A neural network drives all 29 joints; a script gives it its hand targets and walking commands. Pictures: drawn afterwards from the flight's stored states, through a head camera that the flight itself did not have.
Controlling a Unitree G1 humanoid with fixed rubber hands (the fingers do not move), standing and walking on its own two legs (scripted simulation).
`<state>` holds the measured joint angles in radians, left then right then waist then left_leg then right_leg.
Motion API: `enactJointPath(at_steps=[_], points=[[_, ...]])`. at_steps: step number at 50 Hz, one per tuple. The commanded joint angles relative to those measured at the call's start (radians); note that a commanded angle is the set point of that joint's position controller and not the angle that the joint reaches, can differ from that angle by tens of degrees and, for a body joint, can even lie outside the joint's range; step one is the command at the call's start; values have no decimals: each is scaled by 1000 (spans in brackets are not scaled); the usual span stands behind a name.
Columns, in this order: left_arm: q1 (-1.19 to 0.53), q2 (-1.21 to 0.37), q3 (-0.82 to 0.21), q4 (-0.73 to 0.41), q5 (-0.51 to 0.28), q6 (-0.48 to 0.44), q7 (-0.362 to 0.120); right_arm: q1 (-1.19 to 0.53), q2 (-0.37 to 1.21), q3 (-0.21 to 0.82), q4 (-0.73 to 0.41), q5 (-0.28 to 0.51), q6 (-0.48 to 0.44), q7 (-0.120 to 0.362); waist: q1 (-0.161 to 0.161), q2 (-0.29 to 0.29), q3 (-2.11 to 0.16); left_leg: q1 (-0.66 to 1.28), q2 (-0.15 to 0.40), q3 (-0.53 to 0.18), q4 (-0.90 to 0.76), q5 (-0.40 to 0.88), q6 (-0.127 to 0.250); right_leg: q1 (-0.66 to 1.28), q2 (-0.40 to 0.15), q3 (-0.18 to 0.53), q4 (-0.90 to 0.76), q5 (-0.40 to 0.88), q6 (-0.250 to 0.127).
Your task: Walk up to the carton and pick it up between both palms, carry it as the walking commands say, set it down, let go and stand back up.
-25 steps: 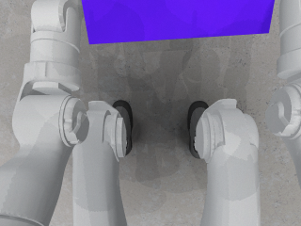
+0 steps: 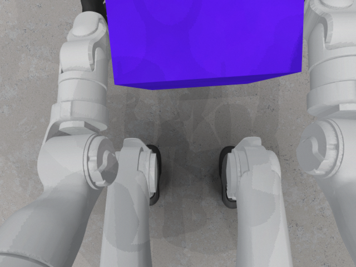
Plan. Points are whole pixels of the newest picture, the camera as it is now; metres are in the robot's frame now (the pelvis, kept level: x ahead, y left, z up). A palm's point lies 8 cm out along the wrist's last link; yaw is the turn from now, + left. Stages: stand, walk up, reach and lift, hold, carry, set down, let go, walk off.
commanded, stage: reach and lift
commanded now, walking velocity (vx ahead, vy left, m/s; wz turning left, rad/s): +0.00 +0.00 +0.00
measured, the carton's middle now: (198, 23) +0.55 -0.02 -0.18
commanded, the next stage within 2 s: none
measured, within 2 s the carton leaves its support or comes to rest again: neither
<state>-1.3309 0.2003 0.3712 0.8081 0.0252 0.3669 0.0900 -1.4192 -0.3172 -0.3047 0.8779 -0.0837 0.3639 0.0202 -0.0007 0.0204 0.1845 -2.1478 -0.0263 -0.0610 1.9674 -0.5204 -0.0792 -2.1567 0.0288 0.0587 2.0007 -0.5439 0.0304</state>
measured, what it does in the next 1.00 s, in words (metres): rises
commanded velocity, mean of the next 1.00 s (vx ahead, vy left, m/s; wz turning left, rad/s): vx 0.00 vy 0.00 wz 0.00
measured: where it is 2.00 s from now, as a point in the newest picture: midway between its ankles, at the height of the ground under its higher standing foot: (189, 186)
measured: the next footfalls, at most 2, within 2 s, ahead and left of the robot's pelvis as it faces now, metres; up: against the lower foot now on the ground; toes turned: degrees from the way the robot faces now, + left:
none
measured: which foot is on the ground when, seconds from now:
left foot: down 0.00-1.00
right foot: down 0.00-1.00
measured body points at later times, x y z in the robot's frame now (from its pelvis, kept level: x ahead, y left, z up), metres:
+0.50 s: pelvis +0.01 +0.00 +0.06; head +0.32 -0.02 +0.39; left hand +0.54 +0.16 -0.04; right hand +0.55 -0.20 -0.03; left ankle +0.12 +0.15 -0.39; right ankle +0.11 -0.13 -0.39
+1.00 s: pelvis +0.03 +0.00 +0.12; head +0.29 -0.02 +0.49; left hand +0.52 +0.16 +0.04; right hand +0.53 -0.20 +0.05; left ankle +0.12 +0.15 -0.39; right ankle +0.11 -0.13 -0.39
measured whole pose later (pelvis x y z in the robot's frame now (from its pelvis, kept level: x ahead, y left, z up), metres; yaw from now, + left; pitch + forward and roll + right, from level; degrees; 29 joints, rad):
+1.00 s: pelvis +0.03 +0.00 +0.12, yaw -2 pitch +46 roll +2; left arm -0.95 0.04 0.47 0.67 0.16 0.40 0.02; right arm -1.05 -0.14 -0.42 0.77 -0.19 0.38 0.08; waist 0.02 0.01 -0.23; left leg -1.89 -0.03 -0.07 1.55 -0.47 -0.07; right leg -1.90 0.04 0.07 1.57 -0.47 0.03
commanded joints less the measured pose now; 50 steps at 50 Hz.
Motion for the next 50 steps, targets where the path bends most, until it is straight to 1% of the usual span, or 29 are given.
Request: enactJointPath(at_steps=[1,3,6,7,8,10,11,12,15,19,20,21,23,24,25,27,29,31,32,33,35,37,39,42,43,44,46,49,50], points=[[-721,-983,-373,-207,-126,-55,-260,-495,1056,321,-83,116,-33,279,-20,-50,-1396,566,-119,196,-136,323,40,581,88,-149,-211,361,-24],[-680,-985,-356,-194,-108,-53,-256,-439,1076,302,-52,98,-28,280,-22,-62,-1366,575,-123,188,-157,346,40,549,93,-154,-231,370,-19],[-633,-992,-380,-202,-99,-48,-254,-399,1062,311,-87,99,-33,279,0,-15,-1387,567,-131,204,-181,357,30,580,95,-141,-259,388,-27],[-595,-986,-362,-189,-88,-45,-256,-401,1065,317,-99,92,-31,278,-8,-42,-1398,568,-130,204,-190,343,33,589,97,-144,-272,375,-22],[-565,-1000,-358,-189,-79,-45,-254,-430,1080,337,-126,99,-32,277,23,-54,-1398,560,-133,202,-205,339,40,608,94,-141,-278,373,-17],[-582,-1013,-373,-208,-86,-44,-253,-447,1091,360,-138,112,-31,277,26,-60,-1398,569,-132,201,-226,346,36,630,97,-147,-295,380,-15],[-585,-997,-367,-214,-85,-45,-250,-420,1093,355,-113,102,-23,277,18,-92,-1396,551,-133,199,-237,332,35,644,100,-150,-306,380,-15],[-556,-1026,-362,-198,-80,-37,-253,-406,1099,342,-112,102,-24,275,13,-64,-1385,581,-134,202,-258,320,35,635,100,-152,-328,355,-15],[-534,-1025,-314,-144,-39,-27,-255,-387,1076,292,-63,61,-23,278,11,-65,-1275,555,-132,193,-289,256,35,562,101,-152,-354,273,-22],[-559,-1025,-319,-193,-38,-25,-270,-342,1100,278,-48,56,-14,284,3,-75,-1293,571,-132,196,-331,251,33,621,106,-147,-404,287,-21],[-522,-1018,-300,-152,-20,-21,-270,-381,1075,263,-69,52,-22,280,15,-40,-1294,579,-130,199,-333,237,31,600,103,-144,-396,265,-22],[-529,-1019,-292,-150,-11,-19,-273,-364,1077,259,-62,45,-20,283,10,-53,-1283,582,-129,196,-342,239,33,587,107,-146,-408,263,-21],[-547,-1057,-349,-213,-38,-22,-270,-386,1098,299,-112,68,-20,283,6,-36,-1407,655,-131,192,-350,286,28,653,110,-151,-408,308,-24],[-593,-1051,-387,-288,-66,-28,-271,-375,1123,340,-133,77,-13,283,-1,-93,-1485,674,-131,184,-348,314,30,731,113,-153,-414,355,-19],[-550,-1029,-337,-194,-30,-15,-273,-381,1089,283,-98,64,-15,278,4,-25,-1375,632,-126,200,-362,279,27,663,111,-146,-421,316,-21],[-577,-1054,-362,-251,-53,-14,-285,-370,1127,314,-106,77,-5,279,-4,-61,-1422,659,-128,195,-371,279,31,701,113,-157,-440,312,-14],[-527,-1070,-373,-241,-53,-9,-284,-321,1166,326,-100,71,1,276,16,-71,-1424,669,-133,196,-392,288,32,754,115,-149,-459,332,-17],[-487,-1086,-344,-206,-26,2,-293,-267,1150,286,-58,45,10,280,3,-39,-1364,650,-128,200,-405,276,29,729,116,-140,-478,318,-23],[-488,-1078,-346,-206,-26,1,-293,-262,1166,286,-68,50,9,287,15,-32,-1353,676,-129,195,-421,282,32,708,116,-140,-487,314,-22],[-452,-1102,-359,-213,-27,2,-295,-329,1150,319,-143,59,3,286,6,-47,-1406,704,-131,179,-421,304,39,716,118,-155,-469,329,-17],[-469,-1079,-367,-240,-34,-4,-295,-280,1151,323,-129,59,6,293,17,-51,-1437,725,-132,181,-420,343,34,738,121,-149,-474,370,-19],[-443,-1118,-389,-248,-43,-6,-295,-253,1165,331,-137,61,1,292,0,-58,-1443,740,-132,171,-441,362,32,788,123,-144,-498,396,-21],[-374,-1092,-342,-175,-13,6,-297,-258,1154,324,-127,54,3,290,27,-50,-1373,723,-132,178,-457,353,33,760,118,-142,-515,379,-12],[-353,-1094,-356,-219,-13,-6,-299,-234,1201,360,-146,59,5,291,41,-96,-1392,757,-134,169,-486,367,43,789,122,-149,-539,391,-5],[-364,-1105,-359,-216,-13,-5,-305,-203,1188,328,-132,56,4,290,20,-54,-1365,752,-134,175,-483,368,38,774,119,-132,-549,387,-10],[-343,-1111,-346,-193,-6,-2,-305,-198,1176,318,-117,44,6,291,26,-55,-1336,769,-133,171,-504,339,38,767,121,-138,-566,346,-11],[-351,-1128,-350,-205,-3,-2,-308,-190,1174,299,-119,19,5,288,-3,-59,-1318,761,-133,158,-525,317,38,767,121,-138,-579,334,-15],[-335,-1121,-314,-165,19,5,-319,-175,1162,266,-84,-12,7,284,2,-67,-1232,727,-132,163,-556,261,36,772,119,-133,-616,294,-14],[-388,-1110,-350,-229,-2,2,-319,-183,1202,293,-110,18,8,286,11,-53,-1302,781,-129,168,-563,255,39,814,121,-127,-627,284,-14]])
